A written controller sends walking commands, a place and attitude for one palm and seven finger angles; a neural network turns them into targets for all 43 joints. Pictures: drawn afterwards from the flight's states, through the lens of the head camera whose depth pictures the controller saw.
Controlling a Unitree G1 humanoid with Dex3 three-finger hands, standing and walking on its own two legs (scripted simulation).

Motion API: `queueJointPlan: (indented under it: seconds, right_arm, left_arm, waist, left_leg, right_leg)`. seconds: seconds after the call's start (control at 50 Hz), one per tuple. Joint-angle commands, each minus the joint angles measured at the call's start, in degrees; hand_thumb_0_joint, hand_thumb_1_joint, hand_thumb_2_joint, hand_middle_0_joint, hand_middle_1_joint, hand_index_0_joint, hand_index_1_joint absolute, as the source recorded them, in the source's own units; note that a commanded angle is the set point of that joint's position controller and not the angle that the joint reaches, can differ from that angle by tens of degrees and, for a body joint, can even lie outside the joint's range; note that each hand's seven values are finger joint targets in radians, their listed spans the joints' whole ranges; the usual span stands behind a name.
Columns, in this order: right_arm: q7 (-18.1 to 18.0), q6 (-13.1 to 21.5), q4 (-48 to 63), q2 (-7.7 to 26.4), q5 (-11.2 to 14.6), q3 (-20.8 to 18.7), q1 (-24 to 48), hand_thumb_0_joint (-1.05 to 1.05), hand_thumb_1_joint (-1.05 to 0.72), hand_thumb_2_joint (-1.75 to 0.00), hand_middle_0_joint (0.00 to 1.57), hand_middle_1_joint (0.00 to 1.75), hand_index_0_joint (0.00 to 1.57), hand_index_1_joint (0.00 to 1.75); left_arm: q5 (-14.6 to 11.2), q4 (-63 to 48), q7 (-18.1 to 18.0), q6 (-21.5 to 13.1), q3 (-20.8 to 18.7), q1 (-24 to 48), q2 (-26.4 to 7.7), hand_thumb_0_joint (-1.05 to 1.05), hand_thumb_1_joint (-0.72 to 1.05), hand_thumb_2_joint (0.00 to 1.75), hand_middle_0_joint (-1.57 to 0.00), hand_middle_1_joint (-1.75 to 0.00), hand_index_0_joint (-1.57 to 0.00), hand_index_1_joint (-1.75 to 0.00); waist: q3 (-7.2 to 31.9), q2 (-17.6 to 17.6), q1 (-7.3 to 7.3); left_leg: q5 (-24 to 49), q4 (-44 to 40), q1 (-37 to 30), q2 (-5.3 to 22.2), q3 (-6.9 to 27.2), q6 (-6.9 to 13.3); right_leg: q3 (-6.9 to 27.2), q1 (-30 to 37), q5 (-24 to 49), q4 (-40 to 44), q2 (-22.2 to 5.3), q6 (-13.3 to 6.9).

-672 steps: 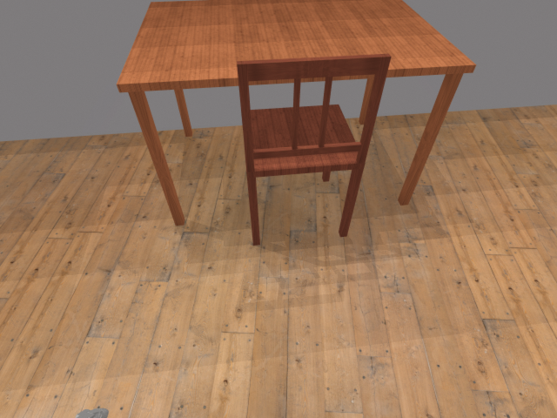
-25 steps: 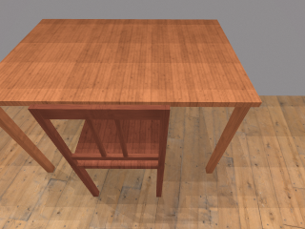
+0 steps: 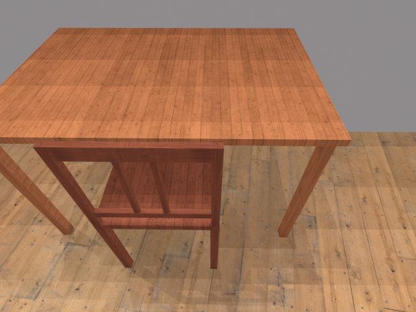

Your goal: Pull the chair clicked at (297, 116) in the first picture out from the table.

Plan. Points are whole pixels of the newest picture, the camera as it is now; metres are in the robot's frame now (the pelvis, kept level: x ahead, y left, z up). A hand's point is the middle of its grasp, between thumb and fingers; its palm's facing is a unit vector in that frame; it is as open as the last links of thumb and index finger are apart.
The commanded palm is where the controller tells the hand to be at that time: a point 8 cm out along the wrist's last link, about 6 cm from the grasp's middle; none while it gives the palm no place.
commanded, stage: come to a stop and stand still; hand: left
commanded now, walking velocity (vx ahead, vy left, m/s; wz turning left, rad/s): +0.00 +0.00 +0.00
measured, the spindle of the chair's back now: (127, 188) +0.45 +0.26 -0.12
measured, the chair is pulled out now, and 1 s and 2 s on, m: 0.00 0.00 0.00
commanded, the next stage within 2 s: look again from close up in 0.10 s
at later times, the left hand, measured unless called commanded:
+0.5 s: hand out of the picture -0.01 +0.18 -0.17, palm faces +0.00 -0.98 -0.19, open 7.3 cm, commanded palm none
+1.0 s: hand out of the picture -0.03 +0.20 -0.18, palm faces +0.01 -0.99 -0.14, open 7.3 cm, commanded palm none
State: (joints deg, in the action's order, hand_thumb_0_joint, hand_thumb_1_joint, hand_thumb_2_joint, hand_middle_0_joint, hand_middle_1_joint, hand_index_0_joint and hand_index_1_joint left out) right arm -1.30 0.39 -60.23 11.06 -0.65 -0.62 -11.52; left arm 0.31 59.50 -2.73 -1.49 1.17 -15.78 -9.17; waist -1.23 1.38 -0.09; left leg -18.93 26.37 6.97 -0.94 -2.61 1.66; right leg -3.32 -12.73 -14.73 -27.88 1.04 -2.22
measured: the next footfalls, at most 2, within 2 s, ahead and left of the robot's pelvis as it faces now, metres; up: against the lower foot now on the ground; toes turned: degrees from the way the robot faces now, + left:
none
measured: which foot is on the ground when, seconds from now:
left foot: down 0.00-1.00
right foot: down 0.00-1.00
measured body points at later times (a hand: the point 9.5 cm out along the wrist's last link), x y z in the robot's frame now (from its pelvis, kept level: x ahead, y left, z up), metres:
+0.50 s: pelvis -0.01 +0.01 +0.00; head +0.00 +0.02 +0.45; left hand +0.00 +0.23 -0.16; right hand -0.04 -0.20 -0.16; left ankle -0.05 +0.10 -0.74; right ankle +0.00 -0.09 -0.74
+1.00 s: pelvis -0.01 +0.05 +0.00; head -0.01 +0.06 +0.45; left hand -0.03 +0.25 -0.17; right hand -0.04 -0.16 -0.16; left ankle -0.05 +0.10 -0.74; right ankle +0.00 -0.09 -0.74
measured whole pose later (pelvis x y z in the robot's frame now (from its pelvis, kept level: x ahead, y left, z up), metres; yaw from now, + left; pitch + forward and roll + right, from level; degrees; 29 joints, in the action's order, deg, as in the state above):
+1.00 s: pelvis -0.01 +0.05 +0.00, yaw -1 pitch -1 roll -1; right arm -1.8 1.5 -67.2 5.5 -0.2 0.3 -17.6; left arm 0.6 62.4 -3.0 -0.7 1.3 -20.2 -6.8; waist -0.3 -0.9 0.1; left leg -17.4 24.6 6.8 -3.7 -4.7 5.6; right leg -0.9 -12.6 -12.0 -25.4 -1.4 1.6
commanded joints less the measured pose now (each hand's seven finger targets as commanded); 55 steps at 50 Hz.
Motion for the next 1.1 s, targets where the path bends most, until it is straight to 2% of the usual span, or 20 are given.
queueJointPlan:
  seconds: [0.0, 0.04, 0.1, 0.2, 0.34, 0.48, 0.52, 0.64, 0.72, 0.78, 0.84, 0.94, 1.08]
  right_arm:
    - [0.0, 0.8, 0.6, 4.0, 0.0, -0.7, -4.0, 0.00, -0.90, -0.90, 0.20, 0.30, 0.20, 0.30]
    - [0.1, 0.8, 0.0, 3.6, 0.0, -0.6, -4.3, 0.00, -0.90, -0.90, 0.20, 0.30, 0.20, 0.30]
    - [0.1, 0.7, -0.8, 3.4, 0.0, -0.8, -4.4, 0.00, -0.90, -0.90, 0.20, 0.30, 0.20, 0.30]
    - [0.1, 0.9, -2.4, 2.8, 0.1, -0.4, -5.5, 0.00, -0.90, -0.90, 0.20, 0.30, 0.20, 0.30]
    - [0.0, 1.1, -4.4, 1.9, 0.2, -0.2, -7.4, 0.00, -0.90, -0.90, 0.20, 0.30, 0.20, 0.30]
    - [-0.3, 1.3, -5.9, 0.9, 0.3, -0.1, -9.0, 0.00, -0.90, -0.90, 0.20, 0.30, 0.20, 0.30]
    - [-0.3, 1.3, -6.2, 0.5, 0.3, 0.0, -9.4, 0.00, -0.90, -0.90, 0.20, 0.30, 0.20, 0.30]
    - [-0.5, 1.6, -6.5, 0.1, 0.4, 0.0, -10.2, 0.00, -0.90, -0.90, 0.20, 0.30, 0.20, 0.30]
    - [-0.7, 1.8, -6.6, -0.1, 0.4, 0.0, -10.5, 0.00, -0.90, -0.90, 0.20, 0.30, 0.20, 0.30]
    - [-0.6, 1.8, -6.4, -0.2, 0.5, 0.0, -10.2, 0.00, -0.90, -0.90, 0.20, 0.30, 0.20, 0.30]
    - [-0.6, 1.7, -6.3, -0.1, 0.5, 0.0, -10.4, 0.00, -0.90, -0.90, 0.20, 0.30, 0.20, 0.30]
    - [-0.8, 1.9, -6.3, -0.1, 0.5, 0.0, -10.6, 0.00, -0.90, -0.90, 0.20, 0.30, 0.20, 0.30]
    - [-0.9, 1.8, -6.1, 0.1, 0.5, 0.1, -11.0, 0.00, -0.90, -0.90, 0.20, 0.30, 0.20, 0.30]
  left_arm:
    - [0.2, -2.4, -0.7, -1.0, -1.5, -2.2, -6.7, 0.00, 0.90, 0.90, -0.20, -0.30, -0.20, -0.30]
    - [0.2, -2.5, -0.7, -0.9, -1.4, -2.5, -6.6, 0.00, 0.90, 0.90, -0.20, -0.30, -0.20, -0.30]
    - [0.2, -2.2, -0.7, -1.0, -1.5, -2.6, -6.7, 0.00, 0.90, 0.90, -0.20, -0.30, -0.20, -0.30]
    - [0.2, -1.7, -0.7, -0.9, -1.4, -3.0, -6.4, 0.00, 0.90, 0.90, -0.20, -0.30, -0.20, -0.30]
    - [0.1, -0.5, -0.7, -0.7, -1.0, -4.3, -5.7, 0.00, 0.90, 0.90, -0.20, -0.30, -0.20, -0.30]
    - [0.1, 0.4, -0.7, -0.5, -0.8, -5.8, -4.3, 0.00, 0.90, 0.90, -0.20, -0.30, -0.20, -0.30]
    - [0.1, 0.7, -0.7, -0.5, -0.8, -6.3, -3.9, 0.00, 0.90, 0.90, -0.20, -0.30, -0.20, -0.30]
    - [0.2, 0.9, -0.7, -0.2, -0.6, -7.1, -3.1, 0.00, 0.90, 0.90, -0.20, -0.30, -0.20, -0.30]
    - [0.2, 1.3, -0.8, -0.2, -0.6, -7.8, -2.3, 0.00, 0.90, 0.90, -0.20, -0.30, -0.20, -0.30]
    - [0.4, 1.3, -0.8, 0.0, -0.5, -8.2, -1.9, 0.00, 0.90, 0.90, -0.20, -0.30, -0.20, -0.30]
    - [0.4, 1.4, -0.7, 0.1, -0.6, -8.3, -2.0, 0.00, 0.90, 0.90, -0.20, -0.30, -0.20, -0.30]
    - [0.4, 1.6, -0.8, 0.1, -0.7, -8.7, -1.7, 0.00, 0.90, 0.90, -0.20, -0.30, -0.20, -0.30]
    - [0.5, 1.9, -0.9, 0.4, -0.8, -9.0, -1.3, 0.00, 0.90, 0.90, -0.20, -0.30, -0.20, -0.30]
  waist:
    - [-0.8, -1.8, -0.69]
    - [-0.1, -2.2, -0.38]
    - [-1.2, -3.8, -0.48]
    - [-1.3, -1.2, -0.36]
    - [-0.6, -1.4, -0.04]
    - [-2.4, -0.7, -0.06]
    - [-2.9, -1.7, -0.13]
    - [-2.9, 0.0, -0.09]
    - [-3.1, -0.7, -0.09]
    - [-4.5, -0.9, 0.12]
    - [-4.3, -0.8, 0.09]
    - [-3.6, 0.0, 0.07]
    - [-4.5, -0.2, 0.15]
  left_leg:
    - [12.6, -3.5, 2.2, 5.4, 5.9, 0.5]
    - [12.7, -4.0, 1.7, 5.5, 5.9, 0.6]
    - [11.0, -3.9, 2.5, 5.3, 5.8, 0.4]
    - [10.8, -4.8, 2.9, 5.7, 5.9, 0.5]
    - [11.7, -5.4, 2.9, 6.2, 6.2, 0.7]
    - [10.7, -5.9, 3.8, 6.4, 6.3, 0.9]
    - [9.4, -6.1, 4.1, 6.3, 6.4, 1.0]
    - [12.3, -7.0, 3.5, 7.1, 7.0, 1.4]
    - [14.1, -6.9, 3.1, 7.2, 6.9, 1.5]
    - [11.3, -8.1, 4.3, 7.3, 7.7, 1.7]
    - [10.8, -8.6, 4.2, 7.4, 7.9, 1.9]
    - [16.7, -8.1, 2.6, 7.6, 7.7, 1.8]
    - [17.0, -9.3, 2.7, 7.9, 8.2, 1.6]
  right_leg:
    - [9.8, 1.6, 14.5, 5.7, -7.9, -0.8]
    - [9.7, 2.2, 13.8, 6.1, -7.5, -0.7]
    - [9.9, 1.7, 12.3, 7.1, -8.0, -0.5]
    - [9.6, 1.6, 10.7, 7.1, -7.6, -0.5]
    - [8.8, 2.5, 11.2, 6.8, -7.2, -0.4]
    - [8.5, 1.0, 9.6, 6.6, -7.0, -0.2]
    - [8.7, 0.4, 8.5, 6.8, -6.9, -0.2]
    - [7.6, -0.1, 9.8, 5.6, -6.3, 0.1]
    - [7.2, -0.2, 10.8, 5.1, -6.5, 0.4]
    - [7.0, -1.2, 8.2, 5.4, -6.2, 0.8]
    - [6.7, -1.1, 8.0, 5.3, -6.2, 0.9]
    - [6.2, -0.8, 10.0, 4.6, -6.3, 1.0]
    - [5.6, -1.0, 9.0, 4.1, -6.2, 1.5]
